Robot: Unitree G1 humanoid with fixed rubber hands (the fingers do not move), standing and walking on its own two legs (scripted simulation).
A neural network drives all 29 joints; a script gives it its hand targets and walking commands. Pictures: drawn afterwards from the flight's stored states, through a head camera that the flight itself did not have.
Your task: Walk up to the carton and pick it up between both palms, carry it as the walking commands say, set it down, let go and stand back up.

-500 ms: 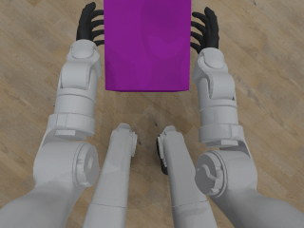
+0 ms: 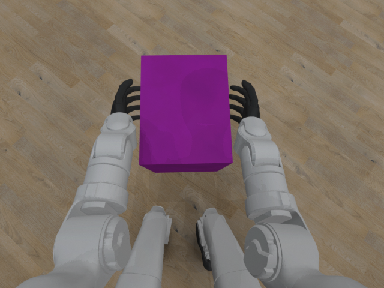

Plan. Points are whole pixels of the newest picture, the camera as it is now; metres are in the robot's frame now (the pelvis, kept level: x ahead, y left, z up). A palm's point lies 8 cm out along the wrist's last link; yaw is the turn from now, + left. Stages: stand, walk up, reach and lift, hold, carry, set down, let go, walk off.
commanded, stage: reach and lift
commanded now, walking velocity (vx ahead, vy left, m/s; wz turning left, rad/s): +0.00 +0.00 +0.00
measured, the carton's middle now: (185, 122) +0.47 +0.01 -0.11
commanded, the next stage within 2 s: none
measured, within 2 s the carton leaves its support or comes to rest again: neither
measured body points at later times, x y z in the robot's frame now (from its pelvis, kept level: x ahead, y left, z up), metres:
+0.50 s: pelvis +0.08 +0.00 +0.08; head +0.17 +0.02 +0.52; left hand +0.44 +0.14 +0.04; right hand +0.44 -0.12 +0.06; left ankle +0.12 +0.10 -0.63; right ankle +0.11 -0.13 -0.63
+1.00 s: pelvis +0.09 +0.00 +0.10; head +0.07 +0.02 +0.55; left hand +0.42 +0.13 +0.11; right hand +0.42 -0.13 +0.13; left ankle +0.12 +0.10 -0.63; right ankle +0.11 -0.13 -0.63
